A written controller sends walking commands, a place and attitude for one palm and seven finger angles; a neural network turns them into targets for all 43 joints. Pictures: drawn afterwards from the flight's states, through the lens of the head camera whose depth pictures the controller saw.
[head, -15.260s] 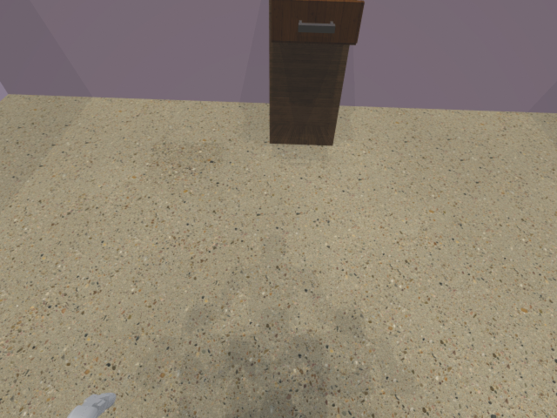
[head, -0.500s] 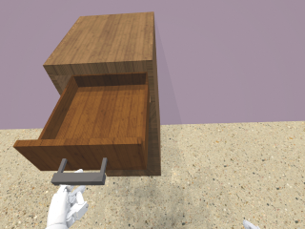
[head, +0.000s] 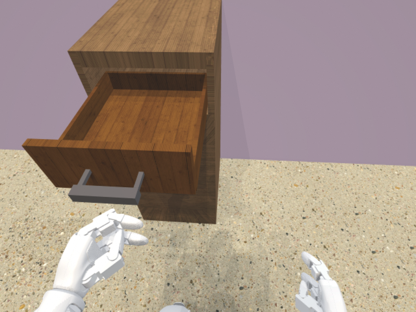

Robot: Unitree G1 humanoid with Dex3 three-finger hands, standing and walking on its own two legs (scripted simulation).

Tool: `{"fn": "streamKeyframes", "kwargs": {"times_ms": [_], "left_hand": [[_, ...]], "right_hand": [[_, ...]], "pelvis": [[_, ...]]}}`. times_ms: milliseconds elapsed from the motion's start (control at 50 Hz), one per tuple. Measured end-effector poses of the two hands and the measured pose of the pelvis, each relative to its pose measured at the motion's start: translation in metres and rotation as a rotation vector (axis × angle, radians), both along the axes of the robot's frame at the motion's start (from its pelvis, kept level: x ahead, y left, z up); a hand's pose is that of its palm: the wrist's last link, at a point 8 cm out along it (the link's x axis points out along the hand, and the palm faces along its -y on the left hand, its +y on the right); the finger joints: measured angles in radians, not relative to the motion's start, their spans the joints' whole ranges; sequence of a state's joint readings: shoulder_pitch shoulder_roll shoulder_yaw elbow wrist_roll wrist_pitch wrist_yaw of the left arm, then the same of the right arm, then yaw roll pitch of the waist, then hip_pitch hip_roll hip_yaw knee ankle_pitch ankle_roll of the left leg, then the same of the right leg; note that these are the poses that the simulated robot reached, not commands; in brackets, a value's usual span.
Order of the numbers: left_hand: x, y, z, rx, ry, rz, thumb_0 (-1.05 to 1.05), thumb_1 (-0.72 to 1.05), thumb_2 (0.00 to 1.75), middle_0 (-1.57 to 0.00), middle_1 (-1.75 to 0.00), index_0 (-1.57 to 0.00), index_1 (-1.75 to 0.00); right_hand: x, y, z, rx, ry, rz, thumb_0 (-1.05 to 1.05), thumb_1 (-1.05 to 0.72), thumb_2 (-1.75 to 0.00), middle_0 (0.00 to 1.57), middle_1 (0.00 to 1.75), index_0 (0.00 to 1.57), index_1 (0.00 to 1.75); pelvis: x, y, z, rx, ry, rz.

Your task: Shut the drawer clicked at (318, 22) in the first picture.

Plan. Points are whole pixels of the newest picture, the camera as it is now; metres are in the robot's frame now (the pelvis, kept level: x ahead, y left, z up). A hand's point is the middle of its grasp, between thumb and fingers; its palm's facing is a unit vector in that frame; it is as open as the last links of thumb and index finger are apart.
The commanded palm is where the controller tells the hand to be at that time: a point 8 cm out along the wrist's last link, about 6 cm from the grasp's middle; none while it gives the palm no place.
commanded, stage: raise the hand and make a fist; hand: left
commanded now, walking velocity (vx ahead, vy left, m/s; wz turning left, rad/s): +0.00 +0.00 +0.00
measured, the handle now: (109, 185) +0.34 +0.22 +0.07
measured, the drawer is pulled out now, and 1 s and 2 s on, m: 0.29 0.29 0.29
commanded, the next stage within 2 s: bring the fist close to the handle in 1.18 s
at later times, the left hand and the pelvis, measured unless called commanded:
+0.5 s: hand (80, 260) +0.17 +0.19 +0.14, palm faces +0.00 -1.00 -0.04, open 3.1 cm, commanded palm +0.11 +0.24 +0.14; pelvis +0.03 +0.04 +0.02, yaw +0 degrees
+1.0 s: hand (78, 259) +0.16 +0.18 +0.16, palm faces -0.02 -1.00 -0.08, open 3.3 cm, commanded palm +0.11 +0.23 +0.17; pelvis +0.02 +0.04 +0.03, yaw +0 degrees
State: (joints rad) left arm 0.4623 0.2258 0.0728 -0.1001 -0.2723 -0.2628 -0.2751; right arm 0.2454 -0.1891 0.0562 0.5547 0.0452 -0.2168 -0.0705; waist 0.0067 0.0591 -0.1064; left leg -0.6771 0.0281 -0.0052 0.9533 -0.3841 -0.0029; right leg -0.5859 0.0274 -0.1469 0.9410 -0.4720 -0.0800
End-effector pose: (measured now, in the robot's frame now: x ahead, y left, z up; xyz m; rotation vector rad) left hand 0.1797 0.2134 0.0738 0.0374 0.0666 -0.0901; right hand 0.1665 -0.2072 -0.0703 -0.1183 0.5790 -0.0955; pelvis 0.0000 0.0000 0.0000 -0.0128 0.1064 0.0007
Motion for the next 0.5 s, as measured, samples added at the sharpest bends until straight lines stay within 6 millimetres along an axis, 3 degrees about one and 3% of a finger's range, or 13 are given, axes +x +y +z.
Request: {"fn": "streamKeyframes", "kwargs": {"times_ms": [100, 180, 320, 500], "left_hand": [[0.004, 0.016, 0.016, 0.012, -0.019, 0.106, 0.01, 0.90, 0.90, -0.85, -1.00, -0.85, -1.00], [-0.006, 0.028, 0.024, 0.050, -0.011, 0.123, 0.01, 0.90, 0.90, -0.93, -1.09, -0.93, -1.09], [-0.026, 0.031, 0.035, 0.021, -0.006, 0.087, 0.01, 0.90, 0.90, -1.07, -1.24, -1.07, -1.24], [-0.031, 0.026, 0.065, 0.000, -0.111, 0.089, 0.01, 0.90, 0.90, -1.25, -1.43, -1.25, -1.43]], "right_hand": [[-0.025, -0.014, -0.005, -0.016, 0.090, -0.083, 0.01, -0.90, -0.90, 0.20, 0.30, 0.20, 0.30], [-0.025, -0.026, -0.001, -0.052, 0.112, -0.105, 0.01, -0.90, -0.90, 0.20, 0.30, 0.20, 0.30], [0.014, -0.022, 0.023, -0.095, -0.011, -0.077, 0.02, -0.90, -0.90, 0.20, 0.30, 0.19, 0.30], [0.072, 0.030, 0.058, -0.035, -0.213, 0.053, 0.01, -0.91, -0.90, 0.20, 0.30, 0.19, 0.30]], "pelvis": [[0.012, 0.004, 0.009, 0.010, -0.008, -0.018], [0.020, 0.011, 0.013, 0.011, -0.005, -0.021], [0.029, 0.026, 0.017, 0.000, -0.007, -0.015], [0.031, 0.041, 0.019, -0.012, -0.031, -0.002]]}}
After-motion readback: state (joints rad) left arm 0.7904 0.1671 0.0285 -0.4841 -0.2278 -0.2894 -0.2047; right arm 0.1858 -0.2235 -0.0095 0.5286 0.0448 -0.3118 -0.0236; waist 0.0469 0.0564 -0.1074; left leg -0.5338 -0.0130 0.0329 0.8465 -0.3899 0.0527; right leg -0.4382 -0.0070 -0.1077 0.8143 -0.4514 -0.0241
